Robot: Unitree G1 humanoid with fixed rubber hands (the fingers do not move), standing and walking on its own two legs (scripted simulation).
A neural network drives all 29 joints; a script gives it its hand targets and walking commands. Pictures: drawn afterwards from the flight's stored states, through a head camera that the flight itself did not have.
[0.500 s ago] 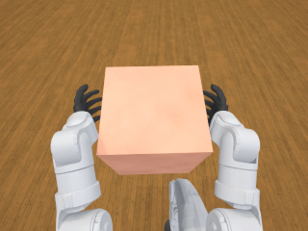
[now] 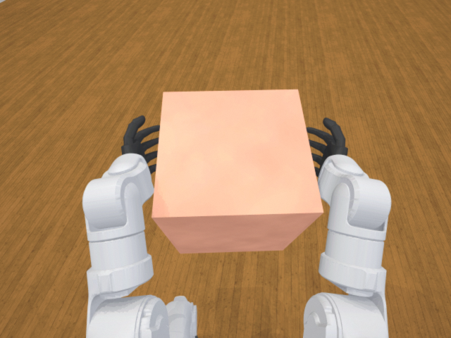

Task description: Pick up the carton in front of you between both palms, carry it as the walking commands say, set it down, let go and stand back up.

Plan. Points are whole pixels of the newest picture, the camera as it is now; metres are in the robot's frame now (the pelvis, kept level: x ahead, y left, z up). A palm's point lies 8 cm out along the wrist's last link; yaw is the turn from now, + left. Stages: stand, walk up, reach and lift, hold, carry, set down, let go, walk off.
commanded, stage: carry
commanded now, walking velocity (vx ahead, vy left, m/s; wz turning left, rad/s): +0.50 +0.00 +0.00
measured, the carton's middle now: (231, 182) +0.35 +0.00 +0.09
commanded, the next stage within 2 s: none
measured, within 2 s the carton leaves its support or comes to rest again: neither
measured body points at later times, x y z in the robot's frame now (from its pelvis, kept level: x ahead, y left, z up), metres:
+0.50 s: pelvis +0.30 +0.03 +0.01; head +0.35 +0.04 +0.46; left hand +0.65 +0.17 +0.08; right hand +0.63 -0.14 +0.08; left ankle +0.30 +0.09 -0.74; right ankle +0.34 -0.12 -0.67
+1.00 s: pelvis +0.62 -0.03 +0.01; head +0.59 -0.04 +0.46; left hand +0.85 +0.13 +0.10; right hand +0.86 -0.18 +0.09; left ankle +0.70 +0.12 -0.69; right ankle +0.58 -0.11 -0.74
